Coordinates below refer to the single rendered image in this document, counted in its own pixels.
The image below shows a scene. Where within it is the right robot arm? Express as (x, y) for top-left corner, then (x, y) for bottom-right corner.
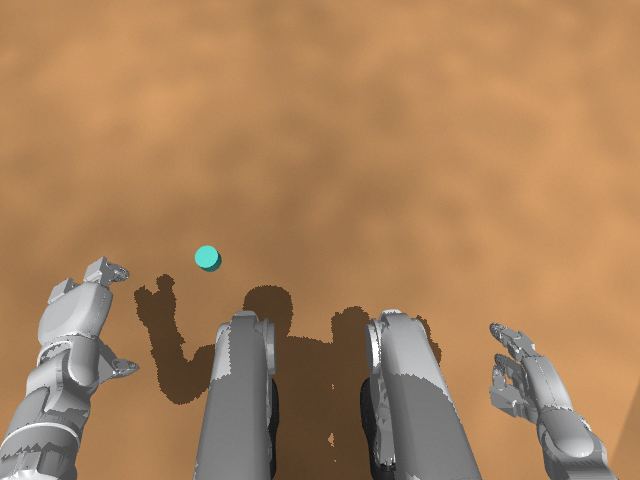
(536, 409), (619, 480)

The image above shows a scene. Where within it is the left robot arm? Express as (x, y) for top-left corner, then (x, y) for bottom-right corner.
(0, 335), (100, 480)

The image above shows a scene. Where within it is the left robot hand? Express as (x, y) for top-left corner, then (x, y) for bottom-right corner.
(38, 256), (140, 384)

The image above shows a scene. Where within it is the right robot hand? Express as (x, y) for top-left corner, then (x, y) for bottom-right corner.
(489, 323), (574, 424)

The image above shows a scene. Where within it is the right robot foot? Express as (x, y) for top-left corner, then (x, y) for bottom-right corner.
(360, 377), (397, 480)

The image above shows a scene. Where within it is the tin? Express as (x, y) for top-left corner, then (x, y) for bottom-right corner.
(195, 246), (222, 272)

